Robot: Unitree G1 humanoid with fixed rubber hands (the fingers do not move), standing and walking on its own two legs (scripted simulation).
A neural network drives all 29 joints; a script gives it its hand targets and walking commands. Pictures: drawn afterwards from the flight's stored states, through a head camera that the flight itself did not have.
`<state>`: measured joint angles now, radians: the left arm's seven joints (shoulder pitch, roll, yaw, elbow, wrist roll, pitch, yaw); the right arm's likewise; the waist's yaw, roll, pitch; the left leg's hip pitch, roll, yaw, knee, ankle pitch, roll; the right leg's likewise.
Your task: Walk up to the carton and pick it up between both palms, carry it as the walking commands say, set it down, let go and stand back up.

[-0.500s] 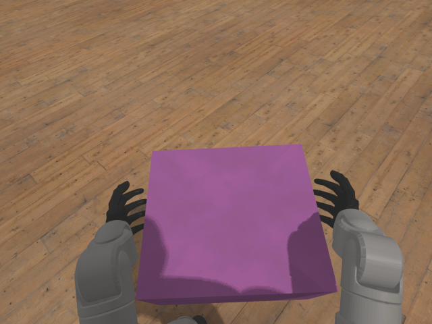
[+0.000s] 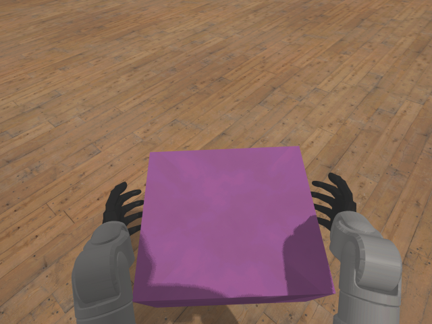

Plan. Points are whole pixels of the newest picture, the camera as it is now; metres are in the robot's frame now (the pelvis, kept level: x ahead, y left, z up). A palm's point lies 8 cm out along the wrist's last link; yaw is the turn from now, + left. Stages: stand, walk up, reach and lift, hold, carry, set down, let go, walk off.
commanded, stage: carry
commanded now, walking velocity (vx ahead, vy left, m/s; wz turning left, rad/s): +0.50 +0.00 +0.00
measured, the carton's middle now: (227, 226) +0.29 +0.00 +0.01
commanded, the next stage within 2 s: none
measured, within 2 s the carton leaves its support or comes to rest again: neither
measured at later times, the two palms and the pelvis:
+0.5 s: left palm (145, 136) +0.49 +0.18 +0.08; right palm (306, 132) +0.48 -0.19 +0.08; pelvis +0.22 +0.00 +0.00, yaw -3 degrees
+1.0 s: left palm (161, 122) +0.53 +0.14 +0.08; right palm (318, 121) +0.51 -0.22 +0.09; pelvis +0.26 -0.02 +0.00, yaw -4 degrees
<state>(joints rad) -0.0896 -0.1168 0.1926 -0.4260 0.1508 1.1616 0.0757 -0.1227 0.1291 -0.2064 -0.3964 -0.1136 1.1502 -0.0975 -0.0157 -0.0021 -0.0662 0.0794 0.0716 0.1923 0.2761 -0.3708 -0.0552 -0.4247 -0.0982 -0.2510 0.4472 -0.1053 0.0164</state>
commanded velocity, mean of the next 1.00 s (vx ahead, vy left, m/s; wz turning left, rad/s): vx -0.03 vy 0.00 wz -0.07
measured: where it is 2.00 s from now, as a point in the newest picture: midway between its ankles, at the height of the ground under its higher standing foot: outside the picture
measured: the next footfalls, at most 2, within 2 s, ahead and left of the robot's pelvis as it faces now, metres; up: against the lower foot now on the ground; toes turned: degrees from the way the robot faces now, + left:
left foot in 0.38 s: +0.31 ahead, +0.11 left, +0.00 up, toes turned +10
right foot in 0.58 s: +0.25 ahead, -0.14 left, +0.00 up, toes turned -13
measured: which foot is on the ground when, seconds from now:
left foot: down 0.00-0.04, up 0.06-0.36, down 0.38-1.00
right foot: down 0.00-0.44, up 0.46-0.56, down 0.58-1.00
